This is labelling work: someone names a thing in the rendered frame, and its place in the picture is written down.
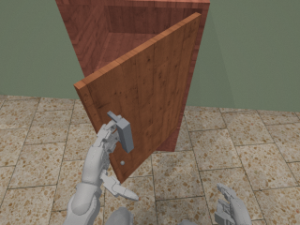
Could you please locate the robot left forearm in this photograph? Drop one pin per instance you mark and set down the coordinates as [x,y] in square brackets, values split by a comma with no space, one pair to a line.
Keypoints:
[84,205]

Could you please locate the robot left hand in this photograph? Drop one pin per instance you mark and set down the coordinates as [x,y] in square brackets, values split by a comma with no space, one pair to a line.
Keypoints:
[98,157]

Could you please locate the robot left shin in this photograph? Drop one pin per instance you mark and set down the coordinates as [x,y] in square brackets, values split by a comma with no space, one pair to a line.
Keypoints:
[122,208]

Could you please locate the cupboard door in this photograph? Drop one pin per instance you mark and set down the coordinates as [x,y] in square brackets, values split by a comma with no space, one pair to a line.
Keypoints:
[146,86]

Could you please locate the handle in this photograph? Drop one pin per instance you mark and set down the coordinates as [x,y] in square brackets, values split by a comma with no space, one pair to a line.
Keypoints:
[124,131]

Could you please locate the robot left thigh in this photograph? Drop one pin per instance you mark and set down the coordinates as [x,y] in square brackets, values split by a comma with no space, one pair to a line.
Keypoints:
[120,217]

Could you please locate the robot right hand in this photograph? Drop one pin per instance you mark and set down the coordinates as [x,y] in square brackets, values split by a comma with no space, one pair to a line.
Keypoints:
[232,213]

